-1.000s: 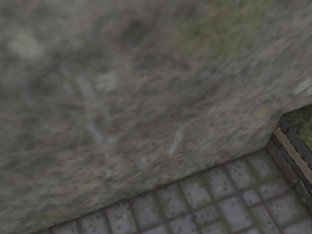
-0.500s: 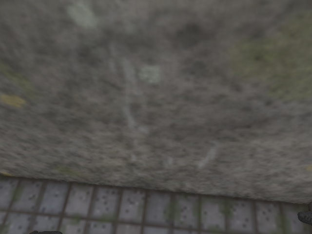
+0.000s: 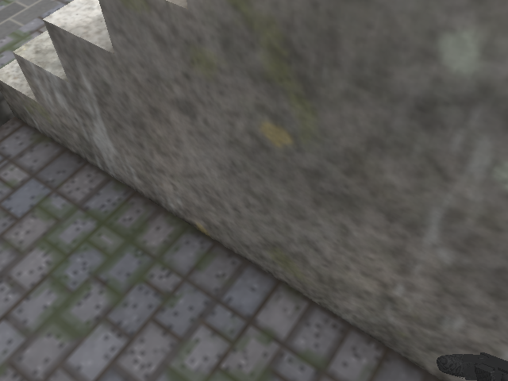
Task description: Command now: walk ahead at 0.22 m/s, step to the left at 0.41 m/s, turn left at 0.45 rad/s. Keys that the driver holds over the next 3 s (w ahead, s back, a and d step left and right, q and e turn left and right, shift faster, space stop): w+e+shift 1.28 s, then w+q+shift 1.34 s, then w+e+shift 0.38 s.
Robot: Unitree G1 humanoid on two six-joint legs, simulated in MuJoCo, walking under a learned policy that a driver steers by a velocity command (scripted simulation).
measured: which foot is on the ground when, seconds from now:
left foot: up 0.00-0.08, down 0.10-0.40, up 0.42-0.68, down 0.70-1.00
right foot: down 0.00-0.08, up 0.10-0.38, down 0.40-0.70, up 0.72-1.00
